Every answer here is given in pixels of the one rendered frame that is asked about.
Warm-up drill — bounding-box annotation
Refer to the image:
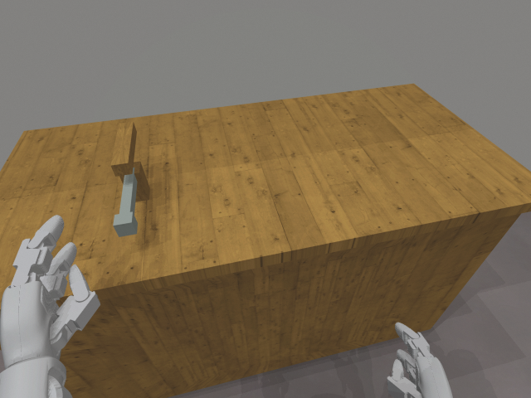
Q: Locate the counter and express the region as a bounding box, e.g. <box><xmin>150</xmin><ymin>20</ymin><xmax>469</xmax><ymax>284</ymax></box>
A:
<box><xmin>0</xmin><ymin>84</ymin><xmax>531</xmax><ymax>398</ymax></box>

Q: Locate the tap lever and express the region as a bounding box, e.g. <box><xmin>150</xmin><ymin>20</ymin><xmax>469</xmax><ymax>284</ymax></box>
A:
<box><xmin>113</xmin><ymin>167</ymin><xmax>138</xmax><ymax>237</ymax></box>

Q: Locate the left robot forearm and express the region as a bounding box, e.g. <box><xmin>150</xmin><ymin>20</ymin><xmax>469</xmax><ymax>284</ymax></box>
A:
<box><xmin>0</xmin><ymin>356</ymin><xmax>73</xmax><ymax>398</ymax></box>

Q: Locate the right robot hand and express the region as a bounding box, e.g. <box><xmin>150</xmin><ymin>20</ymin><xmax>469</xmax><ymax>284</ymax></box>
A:
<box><xmin>387</xmin><ymin>323</ymin><xmax>453</xmax><ymax>398</ymax></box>

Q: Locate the left robot hand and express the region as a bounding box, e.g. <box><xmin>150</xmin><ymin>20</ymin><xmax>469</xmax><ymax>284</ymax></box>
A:
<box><xmin>0</xmin><ymin>215</ymin><xmax>100</xmax><ymax>369</ymax></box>

